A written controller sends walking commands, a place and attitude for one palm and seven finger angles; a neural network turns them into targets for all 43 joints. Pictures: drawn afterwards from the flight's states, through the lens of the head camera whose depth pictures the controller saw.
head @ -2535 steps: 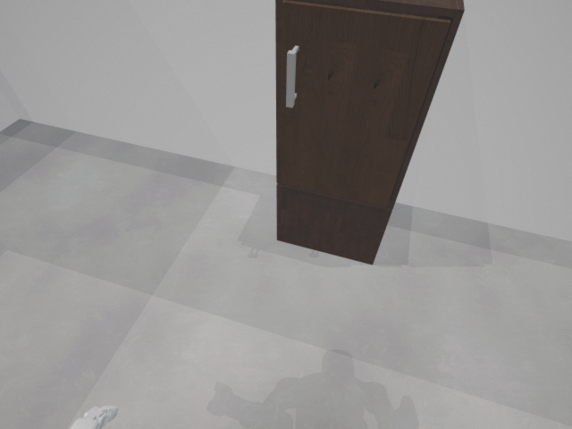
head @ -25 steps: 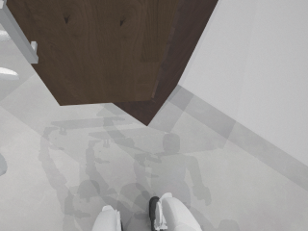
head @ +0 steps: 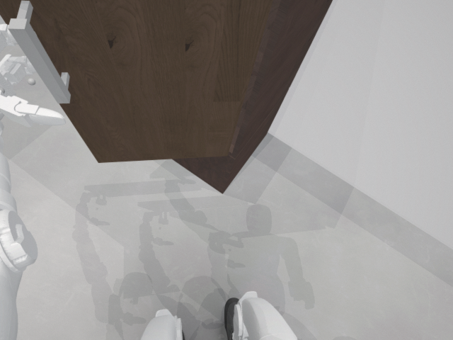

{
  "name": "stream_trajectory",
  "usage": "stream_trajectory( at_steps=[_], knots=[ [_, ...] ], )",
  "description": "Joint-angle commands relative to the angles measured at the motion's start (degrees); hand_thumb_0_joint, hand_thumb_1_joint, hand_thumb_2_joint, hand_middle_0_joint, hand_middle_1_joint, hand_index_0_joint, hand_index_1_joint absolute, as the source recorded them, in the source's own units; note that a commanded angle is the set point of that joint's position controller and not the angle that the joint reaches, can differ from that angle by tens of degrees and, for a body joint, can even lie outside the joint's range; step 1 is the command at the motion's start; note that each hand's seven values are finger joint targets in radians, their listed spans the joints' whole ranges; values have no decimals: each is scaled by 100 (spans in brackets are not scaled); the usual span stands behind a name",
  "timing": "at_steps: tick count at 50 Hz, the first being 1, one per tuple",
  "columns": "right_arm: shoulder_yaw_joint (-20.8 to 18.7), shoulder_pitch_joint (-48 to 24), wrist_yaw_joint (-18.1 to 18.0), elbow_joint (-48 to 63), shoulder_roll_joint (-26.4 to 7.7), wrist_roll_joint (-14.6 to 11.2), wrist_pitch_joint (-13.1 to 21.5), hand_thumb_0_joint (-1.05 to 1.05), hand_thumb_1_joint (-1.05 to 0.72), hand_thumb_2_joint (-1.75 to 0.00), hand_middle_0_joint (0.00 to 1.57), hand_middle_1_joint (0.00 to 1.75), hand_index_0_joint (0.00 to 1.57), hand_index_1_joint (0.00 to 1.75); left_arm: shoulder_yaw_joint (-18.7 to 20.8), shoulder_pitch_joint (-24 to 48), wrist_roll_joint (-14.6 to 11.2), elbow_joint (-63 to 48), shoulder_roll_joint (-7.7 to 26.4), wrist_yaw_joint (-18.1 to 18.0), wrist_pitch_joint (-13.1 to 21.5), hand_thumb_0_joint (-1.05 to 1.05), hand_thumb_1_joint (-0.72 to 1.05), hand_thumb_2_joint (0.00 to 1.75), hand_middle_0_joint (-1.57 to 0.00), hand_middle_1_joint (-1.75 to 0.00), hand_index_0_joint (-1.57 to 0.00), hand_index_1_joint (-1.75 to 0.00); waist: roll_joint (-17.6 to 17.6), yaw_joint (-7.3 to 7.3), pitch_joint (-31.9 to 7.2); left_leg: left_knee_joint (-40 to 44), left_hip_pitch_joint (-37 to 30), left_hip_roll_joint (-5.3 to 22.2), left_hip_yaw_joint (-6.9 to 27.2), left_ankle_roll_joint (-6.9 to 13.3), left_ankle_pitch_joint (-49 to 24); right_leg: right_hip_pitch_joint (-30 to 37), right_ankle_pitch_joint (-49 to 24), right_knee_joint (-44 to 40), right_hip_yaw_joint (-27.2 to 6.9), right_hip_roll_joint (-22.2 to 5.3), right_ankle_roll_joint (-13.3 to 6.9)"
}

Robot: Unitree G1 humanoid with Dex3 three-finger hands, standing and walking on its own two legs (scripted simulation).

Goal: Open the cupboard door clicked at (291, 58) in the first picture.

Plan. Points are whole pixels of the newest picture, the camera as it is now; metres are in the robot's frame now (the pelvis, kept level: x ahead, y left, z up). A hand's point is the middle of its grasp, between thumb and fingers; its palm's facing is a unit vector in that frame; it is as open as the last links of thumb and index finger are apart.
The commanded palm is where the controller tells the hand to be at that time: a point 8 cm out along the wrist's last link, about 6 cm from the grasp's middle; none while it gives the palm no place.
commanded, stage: slide the fingers in behind the handle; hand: left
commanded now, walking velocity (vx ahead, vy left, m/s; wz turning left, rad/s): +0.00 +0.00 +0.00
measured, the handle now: (46, 57) +0.56 +0.25 +0.09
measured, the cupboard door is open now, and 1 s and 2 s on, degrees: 41 41 50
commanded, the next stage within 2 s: close the thumb around the handle in 0.72 s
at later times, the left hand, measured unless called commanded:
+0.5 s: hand (55, 81) +0.51 +0.23 +0.08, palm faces +0.03 -1.00 -0.04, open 13.8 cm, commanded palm +0.49 +0.27 +0.08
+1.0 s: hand (48, 84) +0.51 +0.24 +0.08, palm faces +0.02 -1.00 -0.03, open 13.1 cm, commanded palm +0.49 +0.28 +0.08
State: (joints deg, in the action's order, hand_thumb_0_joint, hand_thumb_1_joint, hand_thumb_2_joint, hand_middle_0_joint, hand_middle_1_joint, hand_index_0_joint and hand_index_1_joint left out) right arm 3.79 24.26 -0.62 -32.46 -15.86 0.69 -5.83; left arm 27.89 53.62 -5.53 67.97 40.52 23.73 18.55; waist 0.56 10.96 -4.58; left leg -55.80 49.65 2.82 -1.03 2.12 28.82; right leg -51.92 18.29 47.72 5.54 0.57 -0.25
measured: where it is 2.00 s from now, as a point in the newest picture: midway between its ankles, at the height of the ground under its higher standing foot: outside the picture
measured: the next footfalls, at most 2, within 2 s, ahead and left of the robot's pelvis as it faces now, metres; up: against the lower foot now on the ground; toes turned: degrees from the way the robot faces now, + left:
none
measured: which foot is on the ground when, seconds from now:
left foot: down 0.00-1.00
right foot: down 0.00-1.00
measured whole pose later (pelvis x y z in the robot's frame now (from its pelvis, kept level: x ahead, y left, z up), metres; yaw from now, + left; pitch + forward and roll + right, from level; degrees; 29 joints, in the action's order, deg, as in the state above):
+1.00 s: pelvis -0.01 -0.01 +0.00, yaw +0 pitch +23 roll -4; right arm 3.5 23.6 -1.2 -33.2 -16.4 0.7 -4.4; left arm 27.6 54.5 -4.9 69.5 39.7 22.4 19.7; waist 0.4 11.6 -4.0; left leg -55.8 50.0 2.9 -1.3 1.8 28.4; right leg -52.8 18.1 48.4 5.1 0.7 -0.6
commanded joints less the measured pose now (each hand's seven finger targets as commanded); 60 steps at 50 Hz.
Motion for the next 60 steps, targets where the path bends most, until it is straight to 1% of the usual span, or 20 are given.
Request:
stream_trajectory(
  at_steps=[1,2,5,9,11,12,15,19,22,27,30,34,37,41,43,48,51,54,56,60],
  knots=[
    [-427,1138,-79,97,-1141,19,80,0,-90,-90,20,30,20,30,-113,2462,-103,-1269,1322,-14,354,0,-50,30,-30,-120,-30,-120,1251,85,-2798,630,-1995,-17,514,-207,-3403,1373,-1670,-159,-224,263,-112],
    [-428,1127,-62,89,-1128,15,87,0,-90,-90,20,30,20,30,-241,2412,-133,-1214,1103,7,345,0,-50,30,-30,-120,-30,-120,1369,103,-2784,607,-2069,-23,485,-214,-3441,1272,-1650,-177,-228,269,-113],
    [-420,1131,-84,40,-1137,25,101,0,-90,-90,20,30,20,30,-293,2547,-207,-1123,978,-4,343,0,-50,30,-30,-120,-30,-120,1005,198,-2583,603,-1931,-21,525,-172,-3304,1260,-1633,-178,-205,276,-122],
    [-438,1117,-62,53,-1119,38,127,0,-90,-90,20,30,20,30,-30,2574,-174,-1332,1254,-153,429,0,-50,30,-30,-120,-30,-120,1138,50,-2957,579,-1915,-50,484,-181,-3376,1538,-1835,-130,-264,258,-123],
    [-447,1112,-35,52,-1067,52,128,0,-90,-90,20,30,20,30,-161,2536,-97,-1612,1118,-219,532,0,-50,30,-30,-120,-30,-120,1550,-10,-3173,551,-2289,-28,526,-279,-3931,1432,-1957,-87,-241,251,-136],
    [-449,1087,0,40,-1038,51,137,0,-90,-90,20,30,20,30,-383,2513,-103,-1626,801,-235,534,0,-50,30,-30,-120,-30,-120,1549,36,-3102,540,-2360,-22,523,-287,-3942,1338,-1913,-108,-225,266,-130],
    [-459,1078,-8,50,-1081,33,124,0,-90,-90,20,30,20,30,-151,2327,-203,-1478,961,-294,514,0,-50,30,-30,-120,-30,-120,989,52,-2874,577,-2039,-25,494,-188,-3674,1593,-1986,-162,-234,288,-133],
    [-413,990,-33,113,-1074,-6,107,0,-90,-90,20,30,20,30,125,2195,-151,-1074,1309,-359,362,0,-50,30,-30,-120,-30,-120,732,-16,-2545,694,-1193,-117,317,-69,-2807,2077,-2019,-177,-346,226,-104],
    [-411,983,-36,173,-1030,4,113,0,-90,-90,20,30,20,30,108,2186,47,-1330,1457,-419,480,0,-50,30,-30,-120,-30,-120,1205,-124,-2731,683,-1446,-126,312,-102,-3090,2035,-2112,-115,-371,201,-126],
    [-450,997,-26,198,-1059,-11,122,0,-90,-90,20,30,20,30,57,2044,-177,-1482,1191,-299,572,0,-50,30,-30,-120,-30,-120,938,-95,-3021,663,-1710,-78,338,-116,-3357,2128,-2280,-135,-360,238,-112],
    [-441,976,-47,176,-1082,-25,137,0,-90,-90,20,30,20,30,-87,2092,-297,-1240,958,-182,508,0,-50,30,-30,-120,-30,-120,721,2,-2739,694,-1458,-115,306,-65,-2940,2096,-2103,-190,-371,239,-111],
    [-412,965,-98,89,-1106,-39,165,0,-90,-90,20,30,20,30,-50,2343,-123,-936,1253,-205,409,0,-50,30,-30,-120,-30,-120,558,68,-2308,760,-939,-148,279,-12,-2190,2028,-1647,-265,-437,190,-72],
    [-412,972,-118,79,-1084,-10,211,0,-90,-90,20,30,20,30,42,2534,-38,-1251,1485,-244,587,0,-50,30,-30,-120,-30,-120,1145,-15,-2758,665,-1368,-149,307,-61,-2560,1919,-1754,-169,-453,183,-114],
    [-397,982,-123,47,-1106,2,243,0,-90,-90,20,30,20,30,66,2670,-139,-1128,1459,-210,643,0,-50,30,-30,-120,-30,-120,988,60,-2848,617,-1312,-130,345,-70,-2550,1941,-1756,-137,-442,196,-102],
    [-395,993,-131,72,-1138,-9,241,0,-90,-90,20,30,20,30,244,2435,-135,-965,1682,-162,564,0,-39,35,-31,-121,-31,-121,928,-24,-2896,604,-1135,-142,302,-53,-2505,2095,-1821,-131,-474,187,-106],
    [-378,993,-119,109,-1131,-7,193,0,-90,-90,20,30,20,30,52,2390,-45,-1022,1592,-89,437,0,-11,47,-33,-124,-33,-124,1138,-16,-2764,638,-1318,-110,339,-79,-2708,1867,-1801,-138,-397,204,-110],
    [-422,1054,-116,109,-1160,11,201,0,-90,-90,20,30,20,30,158,2483,-173,-1338,1591,-94,509,0,6,54,-34,-126,-34,-126,1084,-4,-3143,609,-1666,-75,398,-108,-3005,1855,-1908,-125,-363,235,-113],
    [-412,1031,-91,76,-1134,7,211,0,-90,-90,20,30,20,30,-131,2487,-258,-1227,1124,-79,479,0,23,61,-35,-128,-35,-128,1177,77,-2860,642,-1744,-63,428,-152,-3025,1597,-1752,-163,-300,252,-109],
    [-451,1093,-88,36,-1154,27,198,0,-90,-90,20,30,20,30,-14,2482,-252,-1375,1237,-104,511,0,34,66,-36,-129,-36,-129,1244,35,-3010,624,-2014,-27,486,-199,-3387,1517,-1808,-146,-264,260,-112],
    [-435,1111,-67,61,-1128,31,176,0,-90,-90,20,30,20,30,-45,2283,-168,-1212,1171,-224,435,0,56,76,-38,-131,-38,-131,1050,9,-2703,664,-1813,-47,489,-176,-3352,1516,-1800,-149,-235,260,-132]
  ],
)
